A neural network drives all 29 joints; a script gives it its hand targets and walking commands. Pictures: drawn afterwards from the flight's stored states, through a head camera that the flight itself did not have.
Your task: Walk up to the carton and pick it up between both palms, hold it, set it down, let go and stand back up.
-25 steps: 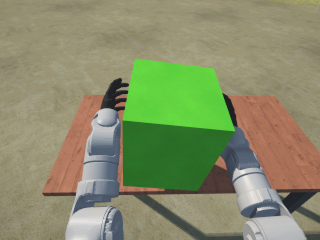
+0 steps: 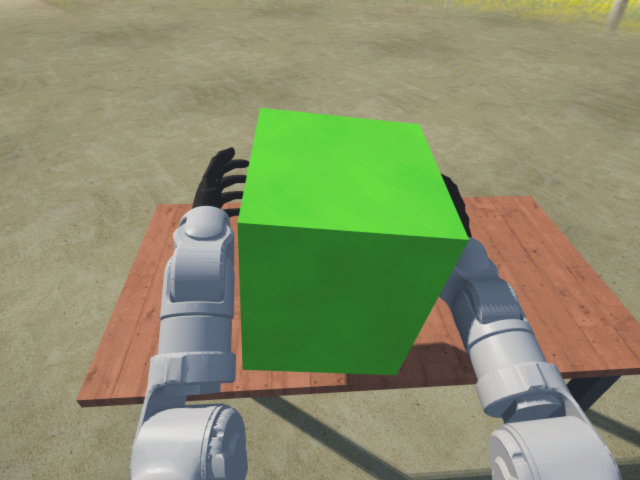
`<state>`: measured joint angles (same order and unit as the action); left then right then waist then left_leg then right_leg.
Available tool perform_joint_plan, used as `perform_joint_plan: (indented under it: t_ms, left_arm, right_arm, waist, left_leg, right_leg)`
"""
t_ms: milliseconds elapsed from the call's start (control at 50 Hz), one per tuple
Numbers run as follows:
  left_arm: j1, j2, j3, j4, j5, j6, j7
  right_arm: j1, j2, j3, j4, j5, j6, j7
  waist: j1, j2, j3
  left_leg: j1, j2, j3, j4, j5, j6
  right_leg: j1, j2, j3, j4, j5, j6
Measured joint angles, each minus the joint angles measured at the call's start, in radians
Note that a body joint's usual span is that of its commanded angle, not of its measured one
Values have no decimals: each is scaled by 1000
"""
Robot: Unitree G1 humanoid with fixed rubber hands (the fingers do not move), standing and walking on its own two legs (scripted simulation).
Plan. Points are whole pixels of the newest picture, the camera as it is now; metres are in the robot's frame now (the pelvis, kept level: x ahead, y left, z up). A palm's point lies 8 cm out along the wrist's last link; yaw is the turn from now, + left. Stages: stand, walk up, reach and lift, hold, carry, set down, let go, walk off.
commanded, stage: reach and lift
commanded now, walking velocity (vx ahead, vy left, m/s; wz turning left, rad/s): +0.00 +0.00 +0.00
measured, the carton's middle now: (331, 247) +0.37 +0.00 +0.15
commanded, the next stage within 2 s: hold in 0.84 s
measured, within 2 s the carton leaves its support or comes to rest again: neither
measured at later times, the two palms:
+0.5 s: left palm (210, 200) +0.38 +0.14 +0.22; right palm (453, 225) +0.36 -0.15 +0.18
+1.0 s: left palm (196, 195) +0.36 +0.15 +0.23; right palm (454, 211) +0.36 -0.15 +0.21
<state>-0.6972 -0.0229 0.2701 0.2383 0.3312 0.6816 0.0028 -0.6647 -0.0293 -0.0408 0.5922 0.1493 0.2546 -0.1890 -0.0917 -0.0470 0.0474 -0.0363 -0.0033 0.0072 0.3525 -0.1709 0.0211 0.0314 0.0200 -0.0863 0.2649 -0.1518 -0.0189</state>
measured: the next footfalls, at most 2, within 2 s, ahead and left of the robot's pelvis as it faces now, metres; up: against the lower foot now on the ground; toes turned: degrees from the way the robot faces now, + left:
none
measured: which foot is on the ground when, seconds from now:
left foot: down 0.00-1.00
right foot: down 0.00-1.00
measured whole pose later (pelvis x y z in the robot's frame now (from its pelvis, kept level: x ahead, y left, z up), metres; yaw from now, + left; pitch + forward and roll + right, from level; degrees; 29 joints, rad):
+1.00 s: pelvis +0.00 +0.00 +0.00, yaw +0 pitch -9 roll -1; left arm -0.72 -0.01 0.28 0.15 0.33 0.81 0.00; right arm -0.73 -0.07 0.01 0.55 0.25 0.37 -0.22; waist -0.09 -0.03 0.01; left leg -0.03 0.00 0.01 0.36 -0.18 0.02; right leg 0.04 0.02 -0.08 0.27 -0.15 -0.02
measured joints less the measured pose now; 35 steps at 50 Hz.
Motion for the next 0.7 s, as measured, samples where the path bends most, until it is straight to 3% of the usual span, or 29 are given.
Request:
perform_joint_plan:
  t_ms: [700]
  left_arm:
    - [-59,18,13,16,-2,50,-1]
  right_arm:
    - [-69,-20,4,16,41,56,-9]
  waist:
    - [-4,9,-25]
  left_leg:
    - [-8,0,1,4,0,1]
  right_leg:
    - [-7,0,1,1,1,1]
